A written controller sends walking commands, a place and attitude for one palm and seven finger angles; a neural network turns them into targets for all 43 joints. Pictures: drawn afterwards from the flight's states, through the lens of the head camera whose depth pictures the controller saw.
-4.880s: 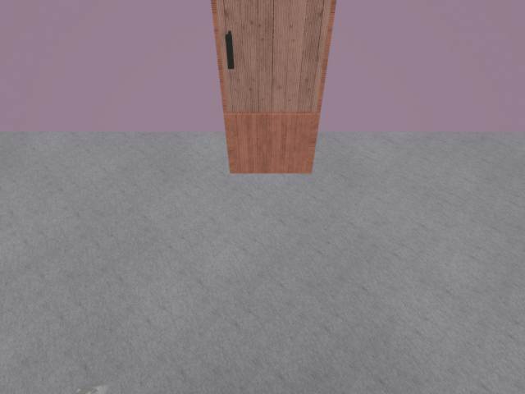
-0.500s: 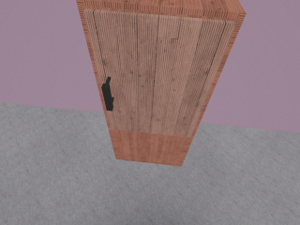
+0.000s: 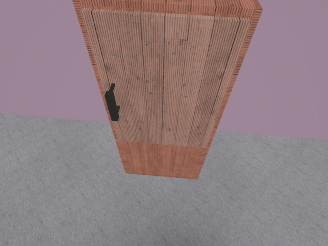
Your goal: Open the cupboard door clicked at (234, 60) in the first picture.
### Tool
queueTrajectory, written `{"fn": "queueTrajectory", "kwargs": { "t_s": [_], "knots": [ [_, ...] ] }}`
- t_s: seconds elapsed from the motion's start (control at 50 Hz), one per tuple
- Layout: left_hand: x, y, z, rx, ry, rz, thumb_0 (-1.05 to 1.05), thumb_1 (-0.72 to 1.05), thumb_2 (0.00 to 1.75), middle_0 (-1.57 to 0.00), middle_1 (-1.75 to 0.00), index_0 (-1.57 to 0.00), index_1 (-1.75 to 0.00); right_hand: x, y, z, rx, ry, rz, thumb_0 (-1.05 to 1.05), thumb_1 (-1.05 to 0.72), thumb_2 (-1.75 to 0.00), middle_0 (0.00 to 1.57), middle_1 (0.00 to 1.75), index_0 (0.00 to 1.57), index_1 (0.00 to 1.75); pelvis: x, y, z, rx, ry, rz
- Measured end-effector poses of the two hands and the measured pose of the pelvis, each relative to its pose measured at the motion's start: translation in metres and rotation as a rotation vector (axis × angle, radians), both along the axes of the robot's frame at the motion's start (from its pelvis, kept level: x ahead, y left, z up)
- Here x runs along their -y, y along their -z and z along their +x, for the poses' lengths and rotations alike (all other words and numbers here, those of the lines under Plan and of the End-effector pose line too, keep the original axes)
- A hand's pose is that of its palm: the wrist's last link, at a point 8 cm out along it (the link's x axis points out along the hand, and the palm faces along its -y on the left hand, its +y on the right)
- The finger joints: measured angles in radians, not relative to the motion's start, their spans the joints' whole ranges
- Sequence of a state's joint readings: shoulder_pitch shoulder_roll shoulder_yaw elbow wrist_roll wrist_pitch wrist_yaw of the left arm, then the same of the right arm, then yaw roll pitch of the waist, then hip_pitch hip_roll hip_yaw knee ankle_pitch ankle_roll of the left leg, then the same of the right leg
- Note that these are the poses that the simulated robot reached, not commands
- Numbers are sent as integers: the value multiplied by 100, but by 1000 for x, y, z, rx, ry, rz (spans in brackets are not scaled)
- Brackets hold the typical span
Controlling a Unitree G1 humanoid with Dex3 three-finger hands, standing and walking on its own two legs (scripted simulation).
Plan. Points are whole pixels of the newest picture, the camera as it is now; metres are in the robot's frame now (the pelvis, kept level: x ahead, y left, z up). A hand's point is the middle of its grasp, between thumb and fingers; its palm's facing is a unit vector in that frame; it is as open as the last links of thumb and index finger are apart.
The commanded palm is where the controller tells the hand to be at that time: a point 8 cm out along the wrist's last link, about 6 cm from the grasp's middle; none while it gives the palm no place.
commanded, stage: come to a stop and stand still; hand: left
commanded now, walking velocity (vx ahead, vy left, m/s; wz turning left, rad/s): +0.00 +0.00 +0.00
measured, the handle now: (114, 102) +0.57 +0.21 -0.04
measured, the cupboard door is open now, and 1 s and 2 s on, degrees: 0 0 0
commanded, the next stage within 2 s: look again from close up in 0.58 s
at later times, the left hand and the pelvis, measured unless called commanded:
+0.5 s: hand out of the picture -0.04 +0.16 -0.16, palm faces -0.01 -0.98 -0.17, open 7.4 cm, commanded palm none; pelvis -0.03 +0.00 +0.01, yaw -2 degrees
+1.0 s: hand out of the picture -0.01 +0.18 -0.16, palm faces -0.01 -0.98 -0.22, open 7.4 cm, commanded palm none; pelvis -0.03 +0.00 +0.00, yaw -1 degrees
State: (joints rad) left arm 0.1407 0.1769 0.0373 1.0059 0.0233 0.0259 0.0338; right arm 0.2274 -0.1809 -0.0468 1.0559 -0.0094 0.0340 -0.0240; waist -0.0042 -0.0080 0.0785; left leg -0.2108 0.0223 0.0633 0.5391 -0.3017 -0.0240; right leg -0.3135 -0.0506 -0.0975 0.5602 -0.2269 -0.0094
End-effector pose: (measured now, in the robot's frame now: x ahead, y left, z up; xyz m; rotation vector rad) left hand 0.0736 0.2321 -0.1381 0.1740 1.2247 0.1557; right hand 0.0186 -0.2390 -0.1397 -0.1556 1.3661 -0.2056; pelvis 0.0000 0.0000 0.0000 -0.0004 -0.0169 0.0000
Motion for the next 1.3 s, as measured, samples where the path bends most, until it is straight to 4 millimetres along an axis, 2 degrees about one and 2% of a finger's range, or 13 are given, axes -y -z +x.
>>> {"fn": "queueTrajectory", "kwargs": {
  "t_s": [0.14, 0.2, 0.36, 0.54, 0.7, 0.82, 0.98, 1.12, 1.28, 1.3],
  "knots": [
    [-14, 0, -39, -96, -16, -12, 1, 91, 90, -20, -30, -20, -29, -27, -9, -20, -2, -6, 20, 0, -90, -89, 20, 30, 19, 30, -11, -8, -9, 0, 19, 11],
    [-14, -1, -58, -129, -20, -7, 1, 91, 90, -20, -30, -19, -29, -29, -6, -24, -9, -4, 25, 1, -92, -89, 20, 30, 20, 30, -11, -9, -12, -6, 24, 20],
    [4, -6, -102, -208, -6, -12, 1, 91, 90, -20, -30, -19, -29, -21, -2, -36, 14, 25, 49, 1, -93, -89, 20, 30, 20, 30, -5, -11, -23, 10, 34, 11],
    [26, -3, -121, -211, -12, -53, 1, 91, 90, -20, -30, -20, -29, -20, -4, -65, -31, 23, 62, 1, -91, -89, 20, 30, 19, 30, 3, -13, -33, 14, 32, 8],
    [36, -1, -125, -201, -6, -60, 1, 91, 90, -20, -30, -20, -29, -26, -2, -90, -77, 37, 84, 0, -91, -89, 20, 30, 19, 30, 7, -12, -38, 9, 30, 2],
    [25, 2, -119, -166, 16, -37, 1, 91, 90, -21, -30, -20, -29, -30, 6, -89, -42, 22, 98, 0, -90, -89, 20, 30, 19, 30, 2, -3, -40, 0, 16, -8],
    [5, -4, -93, -102, 16, 3, 1, 91, 90, -20, -30, -20, -29, -39, 8, -71, -6, -5, 108, 1, -91, -89, 20, 30, 19, 30, -3, -3, -32, -5, 19, 7],
    [3, -7, -79, -87, 19, 4, 1, 91, 90, -20, -30, -19, -29, -29, 4, -54, 7, -17, 80, 2, -92, -89, 20, 30, 19, 30, -4, -6, -25, -6, 25, 11],
    [6, -4, -74, -104, 23, -4, 1, 92, 90, -20, -30, -20, -29, -15, -2, -30, 35, -27, 43, 1, -91, -89, 20, 30, 19, 30, -1, -7, -18, -7, 28, 3],
    [4, -9, -65, -56, -33, -13, 1, 92, 90, -20, -30, -20, -29, -13, -5, -24, 67, -24, 33, 1, -91, -89, 20, 30, 19, 30, -1, -6, -18, -8, 25, 1]
  ]
}}
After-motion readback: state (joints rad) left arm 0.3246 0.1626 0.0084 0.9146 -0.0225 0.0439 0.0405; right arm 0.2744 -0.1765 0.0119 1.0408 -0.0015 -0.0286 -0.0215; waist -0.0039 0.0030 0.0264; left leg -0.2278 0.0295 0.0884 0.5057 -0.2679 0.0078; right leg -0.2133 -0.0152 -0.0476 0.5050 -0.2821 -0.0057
